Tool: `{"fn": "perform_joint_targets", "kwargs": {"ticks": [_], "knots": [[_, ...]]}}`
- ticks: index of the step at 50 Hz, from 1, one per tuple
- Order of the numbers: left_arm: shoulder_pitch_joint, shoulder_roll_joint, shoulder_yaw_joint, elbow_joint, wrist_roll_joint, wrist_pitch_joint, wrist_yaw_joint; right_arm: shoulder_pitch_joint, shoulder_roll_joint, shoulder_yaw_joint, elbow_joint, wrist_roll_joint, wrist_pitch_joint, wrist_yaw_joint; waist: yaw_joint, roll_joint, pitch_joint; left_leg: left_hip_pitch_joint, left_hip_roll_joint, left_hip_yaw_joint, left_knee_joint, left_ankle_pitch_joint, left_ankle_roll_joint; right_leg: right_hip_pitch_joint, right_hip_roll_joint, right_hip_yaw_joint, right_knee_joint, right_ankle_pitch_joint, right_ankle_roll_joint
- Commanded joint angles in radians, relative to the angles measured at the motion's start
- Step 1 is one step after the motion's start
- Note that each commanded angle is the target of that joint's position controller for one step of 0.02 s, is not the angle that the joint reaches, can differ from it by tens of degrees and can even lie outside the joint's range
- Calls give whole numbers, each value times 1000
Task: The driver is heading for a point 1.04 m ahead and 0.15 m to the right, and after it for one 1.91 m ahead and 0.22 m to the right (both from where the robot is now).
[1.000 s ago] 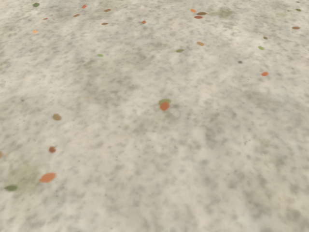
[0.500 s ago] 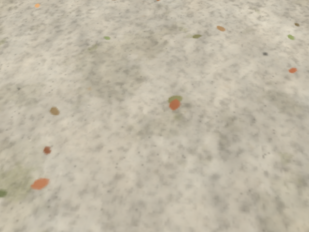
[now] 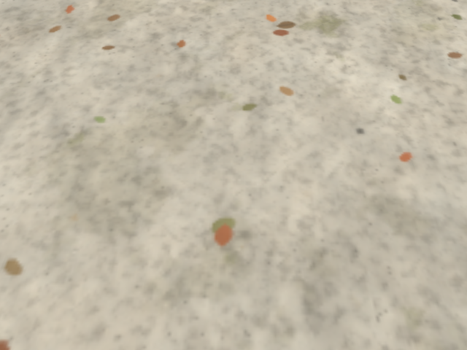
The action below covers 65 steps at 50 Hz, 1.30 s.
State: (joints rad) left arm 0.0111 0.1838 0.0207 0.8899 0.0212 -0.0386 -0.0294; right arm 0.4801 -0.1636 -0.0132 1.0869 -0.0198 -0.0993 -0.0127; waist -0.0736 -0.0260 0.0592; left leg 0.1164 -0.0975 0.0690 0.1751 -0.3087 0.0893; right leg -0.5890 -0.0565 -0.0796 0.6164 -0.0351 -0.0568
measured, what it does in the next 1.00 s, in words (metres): walks ahead: right foot, then left foot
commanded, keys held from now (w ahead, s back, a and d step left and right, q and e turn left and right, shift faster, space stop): w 0.72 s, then w+e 0.28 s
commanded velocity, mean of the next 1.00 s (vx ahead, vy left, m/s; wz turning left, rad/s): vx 0.50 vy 0.00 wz -0.07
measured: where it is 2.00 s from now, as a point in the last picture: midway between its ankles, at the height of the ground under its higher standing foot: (264, 162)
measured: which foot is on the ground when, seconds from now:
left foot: down 0.00-0.10, up 0.12-0.60, down 0.62-1.00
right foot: up 0.00-0.06, down 0.08-0.64, up 0.66-1.00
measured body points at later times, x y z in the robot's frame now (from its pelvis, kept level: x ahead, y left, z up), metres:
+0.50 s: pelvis +0.28 -0.02 +0.01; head +0.31 -0.03 +0.45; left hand +0.20 +0.21 -0.14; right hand +0.45 -0.24 -0.12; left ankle +0.45 +0.11 -0.69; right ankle +0.18 -0.09 -0.74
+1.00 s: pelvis +0.55 +0.02 +0.01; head +0.57 +0.03 +0.46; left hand +0.69 +0.24 -0.13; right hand +0.49 -0.22 -0.13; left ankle +0.48 +0.08 -0.74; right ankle +0.69 -0.14 -0.68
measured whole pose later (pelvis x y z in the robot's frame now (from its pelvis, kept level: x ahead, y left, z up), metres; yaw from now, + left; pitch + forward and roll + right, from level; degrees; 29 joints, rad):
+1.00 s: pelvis +0.55 +0.02 +0.01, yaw -6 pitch +0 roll +1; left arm 0.15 0.20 0.05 0.93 0.02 -0.02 -0.04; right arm 0.43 -0.18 -0.04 1.04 -0.02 -0.11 -0.01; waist -0.02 -0.04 0.04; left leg 0.03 -0.07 0.19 0.20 -0.24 0.08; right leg -0.66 -0.08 -0.01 0.82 -0.02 -0.06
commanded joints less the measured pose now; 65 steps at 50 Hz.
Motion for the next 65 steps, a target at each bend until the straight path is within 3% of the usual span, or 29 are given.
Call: {"fn": "perform_joint_targets", "kwargs": {"ticks": [1, 3, 4, 5, 6, 7, 8, 10, 13, 20, 26, 29, 30, 31, 32, 33, 34, 35, 37, 40, 43, 52, 57, 59, 60, 61, 62, 64, 65], "knots": [[-16, 80, 20, -64, 0, -25, 10, 41, -154, -27, -14, -7, -3, -13, 61, 108, 14, 25, 301, -91, 121, 942, 84, 73, 63, -30, -60, -93, -46], [224, 117, 43, 14, 3, -38, 25, 8, -171, -32, -18, -6, 2, -12, 164, 102, -104, 3, 279, -66, 388, 1047, 61, 341, 113, -40, -150, -97, -91], [392, 164, 63, 60, 23, -47, 36, -8, -159, -27, -36, 5, 0, -9, 231, 77, -196, -172, 250, -49, 611, 824, 48, 600, 12, 61, -162, -93, -130], [512, 281, 94, 70, 50, -46, 42, 86, -57, -6, -69, 46, 0, 4, 208, -128, -354, -526, 101, 21, 1022, 255, -2, 926, -310, 517, -183, -155, -265], [464, 248, 92, 74, 13, -29, 26, 83, -125, -30, -53, 29, 3, 5, 189, -86, -375, -678, 23, -90, 1189, -192, 6, 914, -363, 770, -315, -188, -314], [339, 205, 80, 58, -9, -26, 22, -13, -142, -40, -84, 12, 7, 4, 137, -35, -187, -752, 95, -126, 1193, -108, 15, 753, -320, 608, -348, -268, -276], [262, 136, 63, 44, -11, -32, 17, -78, -131, -39, -103, 6, 2, 9, 118, 6, -84, -745, 132, -124, 1134, -35, 14, 606, -280, 496, -398, -236, -244], [241, 65, 40, 66, -9, -47, 23, -86, -97, -40, -105, -13, 21, 17, 55, -3, -3, -652, 180, -118, 1018, 19, 0, 429, -187, 327, -452, -112, -169], [320, 86, 40, 106, -8, -70, 28, -86, -66, -39, -108, -21, 49, 33, 30, -15, -7, -635, 187, -85, 957, 61, -27, 398, -147, 228, -472, 42, -161], [442, 105, 34, 133, -10, -71, 28, -394, -71, -30, -219, -7, 56, 42, 91, -31, 40, -750, 194, -12, 612, 287, -69, 485, -97, 123, -498, 204, -131], [530, 121, 34, 168, 3, -64, 44, -531, -85, -27, -274, -3, 45, 37, 128, -44, 51, -751, 151, 12, 428, 256, -25, 684, -156, 121, -438, 336, -139], [488, 143, 41, 167, 8, -60, 52, -426, -110, -41, -251, -4, 30, 27, 63, -56, -2, -575, 90, 32, 362, 142, 25, 718, -166, 93, -283, 634, -113], [473, 149, 42, 166, 7, -56, 51, -295, -126, -53, -207, -6, 22, 20, 7, -44, -68, -426, 57, 46, 309, 153, 47, 703, -144, 74, -134, 697, -98], [460, 141, 38, 156, -1, -55, 49, -122, -162, -70, -153, -21, 11, 10, -60, -16, -163, -180, 102, -2, 282, 190, 80, 575, -106, 45, 72, 564, -79], [492, 78, 21, 117, -27, -56, 41, 30, -263, -95, -133, -47, 6, 0, -82, 127, -305, 107, 375, -339, 261, 104, 156, 302, -16, -9, 413, 138, -46], [569, 70, 30, 124, -43, -55, 33, 20, -294, -108, -127, -23, 23, 11, -37, 273, -390, 223, 537, -761, 114, 89, 274, 51, 148, 46, 696, -493, -28], [476, 130, 46, 112, -17, -48, 37, -101, -246, -97, -148, 3, 32, 17, 2, 114, -240, 98, 484, -639, 97, 13, 237, -40, 66, 131, 736, -419, -42], [389, 115, 44, 87, -10, -53, 31, -186, -177, -77, -162, 7, 27, 21, 17, 65, -117, -51, 446, -505, 63, 37, 209, -52, 30, 130, 695, -337, -42], [368, 80, 43, 85, 5, -40, 25, -223, -101, -54, -146, 2, 11, 16, 78, 54, -23, -237, 359, -322, 3, 167, 132, 34, -24, 133, 571, -266, -31], [395, 47, 42, 96, 13, -4, 9, -158, -105, -51, -112, 3, -16, 8, 108, 75, -18, -288, 324, -191, -32, 284, 99, 73, -22, 123, 525, -221, -13], [281, 56, 44, 53, 10, 12, 0, -111, -128, -54, -101, 2, -25, 6, 97, 78, 18, -265, 314, -105, -66, 318, 78, -37, -37, 117, 458, -113, -1], [-13, 35, 19, -69, 6, 2, -14, 14, -134, -45, -69, 2, -19, -17, 27, 84, 58, -80, 319, 84, -20, 615, 32, -56, 3, -28, 53, 39, -23], [124, 81, 44, -50, 13, 0, -6, -14, -189, -59, -72, -7, 6, -36, 111, 136, -47, 34, 356, 156, 308, 1159, 23, 151, 125, -103, -9, -183, -122], [361, 149, 80, 17, 28, -10, 3, -50, -208, -65, -101, -1, 18, -27, 223, 99, -170, -136, 340, 174, 711, 946, 1, 483, 126, -20, -139, -176, -192], [432, 256, 112, 18, 36, -10, 16, -44, -140, -52, -154, 14, 14, -14, 223, -65, -270, -454, 245, 182, 1071, 343, -38, 754, -143, 350, -159, -211, -292], [401, 304, 121, 2, 12, 3, 13, -79, -137, -55, -220, 18, 5, 3, 176, -156, -325, -765, 41, 9, 1319, -238, -69, 889, -312, 841, -311, -138, -423], [363, 273, 113, 8, -8, 12, 18, -190, -164, -58, -241, 4, -5, 9, 174, -11, -194, -876, 131, -108, 1294, -129, -56, 804, -271, 681, -336, -152, -376], [264, 182, 89, -3, -11, 7, 25, -196, -157, -57, -243, 9, -17, 10, 93, 81, -41, -801, 196, -100, 1116, -7, -62, 558, -188, 483, -384, -1, -280], [241, 161, 81, -7, -19, -1, 31, -184, -153, -56, -244, -11, 0, 9, 61, 78, -25, -742, 211, -101, 1057, -1, -79, 483, -139, 411, -392, 86, -253]]}}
